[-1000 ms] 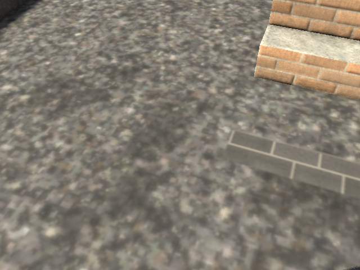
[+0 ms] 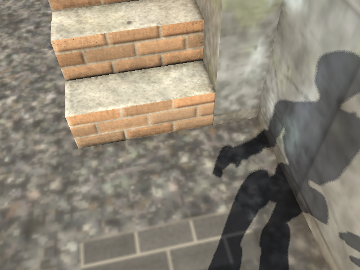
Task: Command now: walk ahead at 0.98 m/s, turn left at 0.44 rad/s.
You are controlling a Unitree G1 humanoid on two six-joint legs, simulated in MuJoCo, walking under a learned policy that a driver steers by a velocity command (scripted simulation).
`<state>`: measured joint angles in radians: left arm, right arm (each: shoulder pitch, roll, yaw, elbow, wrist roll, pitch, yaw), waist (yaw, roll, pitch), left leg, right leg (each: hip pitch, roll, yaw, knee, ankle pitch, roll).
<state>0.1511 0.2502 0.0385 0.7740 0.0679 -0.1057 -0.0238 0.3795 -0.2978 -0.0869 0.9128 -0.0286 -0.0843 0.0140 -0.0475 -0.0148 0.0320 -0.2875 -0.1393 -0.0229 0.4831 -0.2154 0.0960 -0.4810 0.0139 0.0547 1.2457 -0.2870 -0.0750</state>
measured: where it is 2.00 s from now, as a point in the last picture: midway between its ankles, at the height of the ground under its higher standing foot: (148, 155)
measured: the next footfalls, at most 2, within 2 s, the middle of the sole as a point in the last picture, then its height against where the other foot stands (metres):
right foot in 0.24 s outside the picture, level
left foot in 0.60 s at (148, 237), level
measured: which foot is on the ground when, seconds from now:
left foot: down 0.00-0.22, up 0.24-0.58, down 0.60-1.00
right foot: up 0.00-0.22, down 0.24-0.58, up 0.60-1.00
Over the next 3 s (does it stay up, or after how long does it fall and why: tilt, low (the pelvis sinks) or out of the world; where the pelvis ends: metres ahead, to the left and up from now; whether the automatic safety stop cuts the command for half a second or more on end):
stays up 1.39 0.34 0.42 its command is cut before an obstacle after 1.1 s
